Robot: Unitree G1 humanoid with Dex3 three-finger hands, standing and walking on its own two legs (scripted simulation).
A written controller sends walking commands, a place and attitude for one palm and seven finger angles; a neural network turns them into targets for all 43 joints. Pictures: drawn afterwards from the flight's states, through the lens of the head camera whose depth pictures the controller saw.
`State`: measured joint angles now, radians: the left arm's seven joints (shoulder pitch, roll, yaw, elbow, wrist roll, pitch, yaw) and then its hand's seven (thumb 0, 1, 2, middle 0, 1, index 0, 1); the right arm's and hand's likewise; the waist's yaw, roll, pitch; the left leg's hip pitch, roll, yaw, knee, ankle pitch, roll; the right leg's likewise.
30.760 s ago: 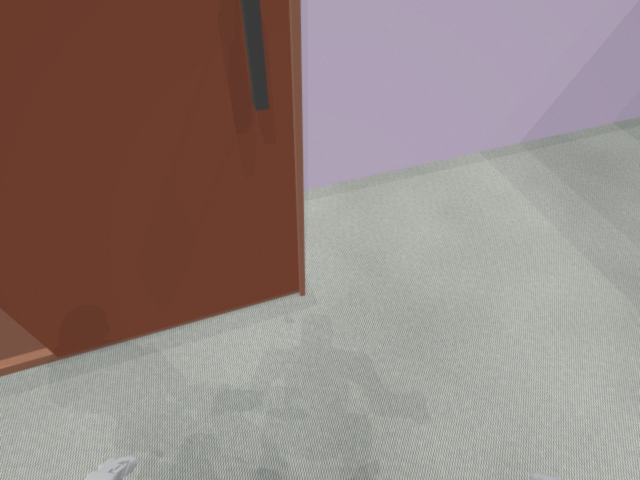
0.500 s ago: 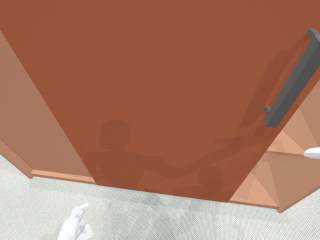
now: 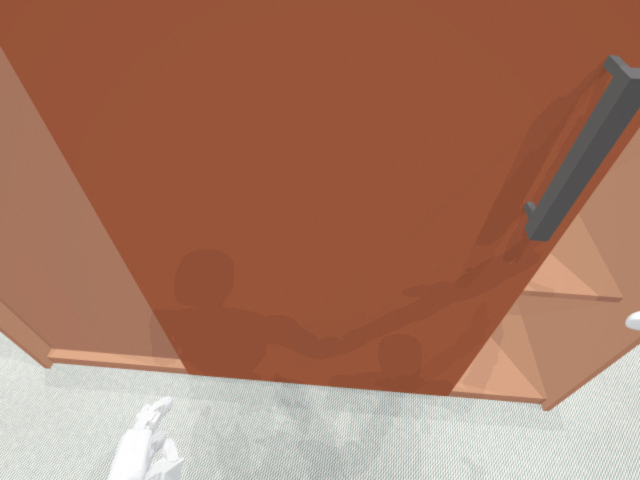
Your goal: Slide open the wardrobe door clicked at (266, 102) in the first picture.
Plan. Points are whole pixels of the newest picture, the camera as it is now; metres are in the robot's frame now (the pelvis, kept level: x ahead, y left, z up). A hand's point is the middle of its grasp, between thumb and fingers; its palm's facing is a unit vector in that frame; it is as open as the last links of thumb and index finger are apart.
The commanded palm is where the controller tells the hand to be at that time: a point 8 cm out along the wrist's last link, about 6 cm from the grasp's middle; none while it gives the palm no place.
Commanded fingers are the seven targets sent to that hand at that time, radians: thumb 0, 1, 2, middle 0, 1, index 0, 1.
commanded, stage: slip the hand off the handle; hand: right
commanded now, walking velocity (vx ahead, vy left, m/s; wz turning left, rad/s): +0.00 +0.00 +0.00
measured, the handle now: (571, 158) +0.46 -0.31 +0.19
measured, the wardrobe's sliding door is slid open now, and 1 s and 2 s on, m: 0.30 0.30 0.30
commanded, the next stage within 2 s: draw the hand back to the body in 0.20 s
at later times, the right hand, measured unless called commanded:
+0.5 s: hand out of the picture +0.29 -0.34 +0.17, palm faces +0.17 +0.98 -0.04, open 14.7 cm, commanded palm +0.24 -0.38 +0.17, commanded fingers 0.00 0.55 -0.20 0.25 1.15 0.25 1.15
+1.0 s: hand out of the picture +0.23 -0.32 +0.16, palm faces +0.46 +0.85 -0.27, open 13.8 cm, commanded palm +0.19 -0.35 +0.18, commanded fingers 0.00 0.01 -0.46 0.23 0.83 0.23 0.83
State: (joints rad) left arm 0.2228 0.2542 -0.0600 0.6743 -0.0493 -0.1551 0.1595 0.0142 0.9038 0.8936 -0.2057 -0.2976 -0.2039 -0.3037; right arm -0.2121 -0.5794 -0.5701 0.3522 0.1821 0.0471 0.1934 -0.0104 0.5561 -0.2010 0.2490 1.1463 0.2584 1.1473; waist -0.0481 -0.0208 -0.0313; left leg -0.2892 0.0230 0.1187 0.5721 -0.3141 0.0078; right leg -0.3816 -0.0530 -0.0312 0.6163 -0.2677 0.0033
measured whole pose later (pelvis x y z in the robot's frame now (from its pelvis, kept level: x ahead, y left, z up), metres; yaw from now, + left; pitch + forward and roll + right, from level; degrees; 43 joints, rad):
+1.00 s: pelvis +0.00 -0.02 +0.01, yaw +1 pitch -3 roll +1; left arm 0.18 0.22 -0.08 0.63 -0.02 -0.25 0.09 0.02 0.90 0.89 -0.21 -0.30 -0.20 -0.30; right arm 0.21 -0.38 -0.41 -0.20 0.15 0.04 -0.01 -0.01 0.33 -0.31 0.24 1.01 0.25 1.02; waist -0.08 -0.03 0.00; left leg -0.15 0.05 0.09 0.47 -0.27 -0.02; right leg -0.23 -0.02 -0.06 0.52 -0.24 -0.03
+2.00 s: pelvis +0.02 +0.01 +0.01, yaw +2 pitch -6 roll +0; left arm 0.19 0.22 -0.02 0.66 0.00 -0.12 0.10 0.02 0.91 0.89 -0.20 -0.30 -0.20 -0.30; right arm 0.46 -0.34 -0.33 -0.39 0.09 -0.06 -0.10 0.02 -0.88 -0.90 0.21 0.30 0.21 0.30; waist -0.08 -0.06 0.01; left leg -0.04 0.02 0.08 0.40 -0.27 0.01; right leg -0.10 -0.05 -0.07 0.42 -0.22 0.01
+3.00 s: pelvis -0.15 -0.03 +0.00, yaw -4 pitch -2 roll +1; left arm 0.19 0.20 0.01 0.63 0.01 -0.10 0.05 0.02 0.90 0.89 -0.21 -0.30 -0.20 -0.30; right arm 0.50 -0.41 -0.42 -0.54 0.03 -0.27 -0.13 0.02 -0.88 -0.90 0.21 0.30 0.22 0.30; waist -0.05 0.04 0.00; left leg -0.33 -0.04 -0.12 0.52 -0.16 -0.03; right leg -0.51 0.02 -0.02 0.89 -0.40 0.01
